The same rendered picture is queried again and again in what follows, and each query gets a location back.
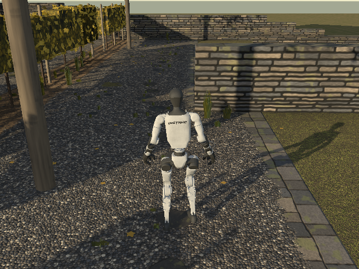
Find right robot upper arm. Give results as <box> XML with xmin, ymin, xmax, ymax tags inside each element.
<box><xmin>189</xmin><ymin>112</ymin><xmax>206</xmax><ymax>143</ymax></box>

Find left robot upper arm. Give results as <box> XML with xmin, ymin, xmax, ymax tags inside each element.
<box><xmin>150</xmin><ymin>114</ymin><xmax>165</xmax><ymax>145</ymax></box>

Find right robot foot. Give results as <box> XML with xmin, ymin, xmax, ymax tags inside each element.
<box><xmin>187</xmin><ymin>210</ymin><xmax>197</xmax><ymax>222</ymax></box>

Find robot right forearm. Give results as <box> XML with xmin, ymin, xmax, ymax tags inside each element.
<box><xmin>201</xmin><ymin>134</ymin><xmax>213</xmax><ymax>155</ymax></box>

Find right robot hand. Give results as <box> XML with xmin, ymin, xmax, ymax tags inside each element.
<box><xmin>203</xmin><ymin>152</ymin><xmax>215</xmax><ymax>165</ymax></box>

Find robot left forearm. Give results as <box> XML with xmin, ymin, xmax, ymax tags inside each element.
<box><xmin>144</xmin><ymin>136</ymin><xmax>155</xmax><ymax>156</ymax></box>

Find left robot hand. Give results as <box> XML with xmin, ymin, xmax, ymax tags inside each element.
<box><xmin>143</xmin><ymin>153</ymin><xmax>155</xmax><ymax>165</ymax></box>

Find robot left shin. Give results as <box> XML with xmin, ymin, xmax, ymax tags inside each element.
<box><xmin>163</xmin><ymin>186</ymin><xmax>171</xmax><ymax>223</ymax></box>

